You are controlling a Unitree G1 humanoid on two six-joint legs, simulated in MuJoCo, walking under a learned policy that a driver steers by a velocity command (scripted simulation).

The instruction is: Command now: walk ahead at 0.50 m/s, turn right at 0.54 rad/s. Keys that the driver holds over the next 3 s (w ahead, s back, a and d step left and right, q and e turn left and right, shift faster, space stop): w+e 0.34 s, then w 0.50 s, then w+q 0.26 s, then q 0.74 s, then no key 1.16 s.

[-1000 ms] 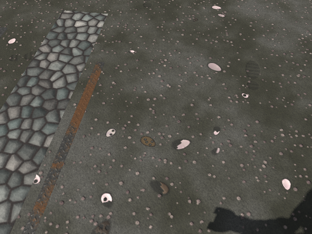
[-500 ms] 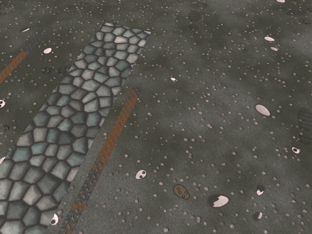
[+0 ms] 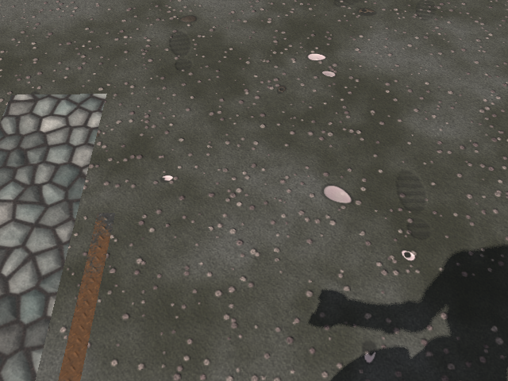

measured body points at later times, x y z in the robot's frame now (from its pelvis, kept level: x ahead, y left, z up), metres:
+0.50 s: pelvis +0.29 +0.03 +0.01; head +0.31 +0.02 +0.46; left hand +0.43 +0.28 -0.11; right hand +0.41 -0.27 -0.07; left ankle +0.39 +0.11 -0.71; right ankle +0.12 -0.06 -0.64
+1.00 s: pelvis +0.52 -0.10 +0.02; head +0.54 -0.12 +0.47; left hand +0.79 +0.08 -0.05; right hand +0.46 -0.37 -0.12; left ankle +0.44 +0.09 -0.64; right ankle +0.55 -0.21 -0.71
